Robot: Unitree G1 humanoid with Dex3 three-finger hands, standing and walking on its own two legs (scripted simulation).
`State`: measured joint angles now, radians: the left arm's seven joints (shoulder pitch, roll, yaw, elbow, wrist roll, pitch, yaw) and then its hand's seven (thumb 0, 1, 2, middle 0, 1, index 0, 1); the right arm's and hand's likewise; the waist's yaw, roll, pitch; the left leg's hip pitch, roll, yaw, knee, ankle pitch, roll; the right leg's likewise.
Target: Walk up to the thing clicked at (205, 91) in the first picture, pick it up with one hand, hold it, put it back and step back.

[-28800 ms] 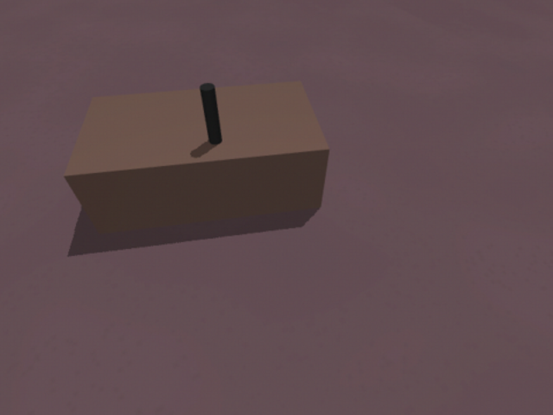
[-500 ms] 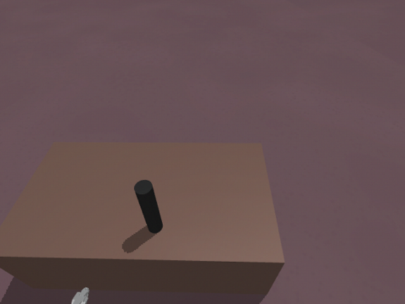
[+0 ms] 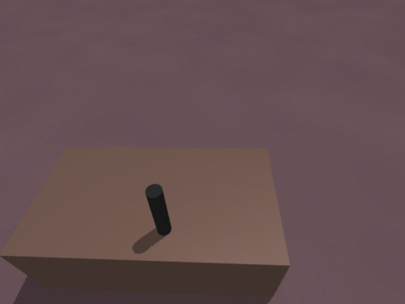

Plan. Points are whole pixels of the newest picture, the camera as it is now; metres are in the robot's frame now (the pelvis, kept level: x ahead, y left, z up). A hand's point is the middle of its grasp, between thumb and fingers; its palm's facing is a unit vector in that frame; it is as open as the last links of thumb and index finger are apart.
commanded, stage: home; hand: left
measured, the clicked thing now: (159, 211) +0.50 +0.19 -0.29
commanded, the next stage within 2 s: stand in 0.88 s
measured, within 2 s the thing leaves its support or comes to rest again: neither
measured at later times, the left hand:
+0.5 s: hand out of the picture +0.04 +0.25 -0.15, palm faces -0.03 -0.93 -0.37, open 17.7 cm
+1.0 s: hand out of the picture +0.09 +0.24 -0.15, palm faces -0.04 -0.93 -0.36, open 17.7 cm
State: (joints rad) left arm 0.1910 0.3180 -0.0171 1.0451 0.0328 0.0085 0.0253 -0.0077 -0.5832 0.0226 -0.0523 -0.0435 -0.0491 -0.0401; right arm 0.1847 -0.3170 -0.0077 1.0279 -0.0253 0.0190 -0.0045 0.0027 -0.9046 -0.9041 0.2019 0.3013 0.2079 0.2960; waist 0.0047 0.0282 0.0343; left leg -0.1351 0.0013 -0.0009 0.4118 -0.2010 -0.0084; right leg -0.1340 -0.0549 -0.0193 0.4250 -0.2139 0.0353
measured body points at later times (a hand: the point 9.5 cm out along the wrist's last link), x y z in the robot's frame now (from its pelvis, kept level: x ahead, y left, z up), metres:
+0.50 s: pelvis -0.01 +0.00 +0.00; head -0.01 -0.02 +0.45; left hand +0.04 +0.30 -0.13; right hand +0.05 -0.30 -0.14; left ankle +0.02 +0.12 -0.74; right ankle +0.01 -0.14 -0.74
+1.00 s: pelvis +0.01 -0.01 +0.00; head +0.02 -0.02 +0.45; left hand +0.09 +0.29 -0.12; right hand +0.08 -0.31 -0.14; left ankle +0.02 +0.12 -0.74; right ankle +0.01 -0.14 -0.74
